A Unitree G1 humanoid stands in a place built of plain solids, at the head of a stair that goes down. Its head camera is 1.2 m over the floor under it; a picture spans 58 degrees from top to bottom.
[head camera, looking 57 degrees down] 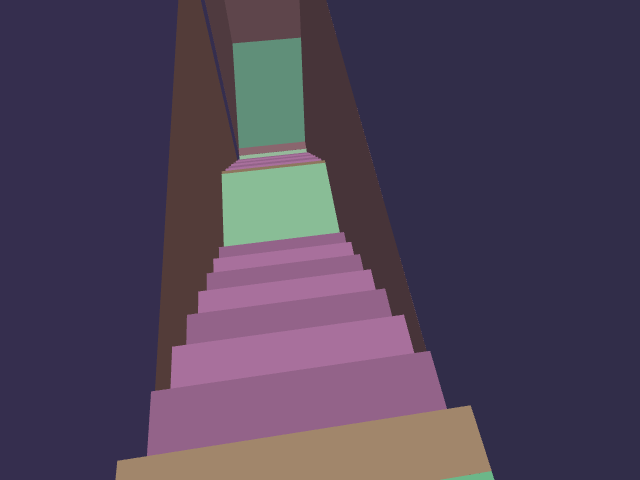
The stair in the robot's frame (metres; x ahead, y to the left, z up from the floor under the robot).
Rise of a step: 0.21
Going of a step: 0.22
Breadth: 0.91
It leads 8 degrees to the left of straight ahead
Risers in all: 8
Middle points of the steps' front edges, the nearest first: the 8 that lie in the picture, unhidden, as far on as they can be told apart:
0.19 0.05 0.00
0.41 0.08 -0.20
0.63 0.12 -0.41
0.85 0.15 -0.61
1.06 0.18 -0.82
1.28 0.21 -1.02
1.50 0.24 -1.23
1.72 0.27 -1.43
